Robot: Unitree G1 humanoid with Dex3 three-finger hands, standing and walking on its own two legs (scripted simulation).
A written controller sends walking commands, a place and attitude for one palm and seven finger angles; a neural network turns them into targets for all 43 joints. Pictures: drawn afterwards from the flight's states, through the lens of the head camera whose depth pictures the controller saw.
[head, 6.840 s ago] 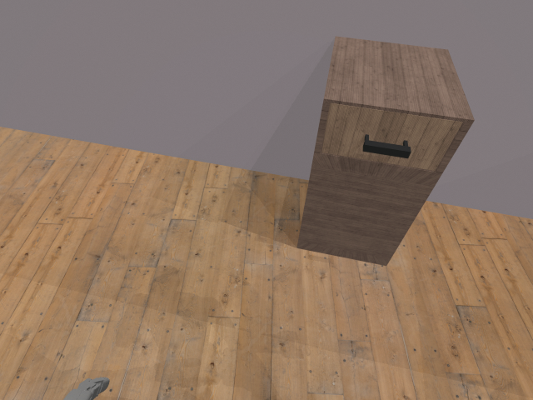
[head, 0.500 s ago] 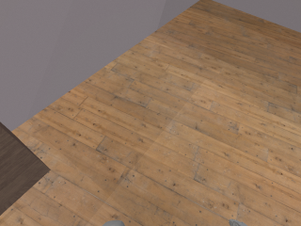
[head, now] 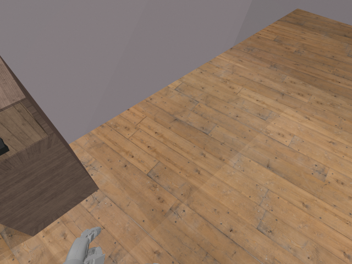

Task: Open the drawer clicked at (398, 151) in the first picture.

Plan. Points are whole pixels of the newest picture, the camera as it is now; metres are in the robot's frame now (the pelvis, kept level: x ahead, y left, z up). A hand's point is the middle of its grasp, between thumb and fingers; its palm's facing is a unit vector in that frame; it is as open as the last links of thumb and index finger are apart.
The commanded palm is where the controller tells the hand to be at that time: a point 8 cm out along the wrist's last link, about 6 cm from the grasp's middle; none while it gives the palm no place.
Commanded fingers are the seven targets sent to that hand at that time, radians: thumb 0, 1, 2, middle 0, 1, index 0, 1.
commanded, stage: turn to face it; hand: left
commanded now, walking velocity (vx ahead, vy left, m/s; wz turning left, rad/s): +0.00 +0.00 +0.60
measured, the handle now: out of the picture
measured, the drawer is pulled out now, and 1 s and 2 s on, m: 0.00 0.00 0.00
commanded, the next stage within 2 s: take the last steps up to it in 1.08 s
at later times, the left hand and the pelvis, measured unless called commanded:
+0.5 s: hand out of the picture -0.06 +0.26 -0.19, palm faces +0.37 -0.89 -0.25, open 7.4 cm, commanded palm none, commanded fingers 0.00 0.90 0.90 -0.20 -0.30 -0.20 -0.30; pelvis -0.01 +0.04 -0.01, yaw +19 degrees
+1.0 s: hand out of the picture -0.01 +0.25 -0.13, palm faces +0.54 -0.79 -0.29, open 7.4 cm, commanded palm none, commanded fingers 0.00 0.90 0.90 -0.20 -0.30 -0.20 -0.30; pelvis -0.01 +0.01 +0.00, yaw +34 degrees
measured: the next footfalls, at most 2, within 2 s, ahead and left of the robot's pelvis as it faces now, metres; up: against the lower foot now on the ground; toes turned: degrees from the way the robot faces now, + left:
left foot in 0.42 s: +0.01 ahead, +0.15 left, +0.00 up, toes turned +23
right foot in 0.98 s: +0.09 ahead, -0.07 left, +0.00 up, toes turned +33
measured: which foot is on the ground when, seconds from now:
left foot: up 0.00-0.40, down 0.42-0.98, up 1.00-1.00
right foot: down 0.00-0.42, up 0.44-0.96, down 0.98-1.00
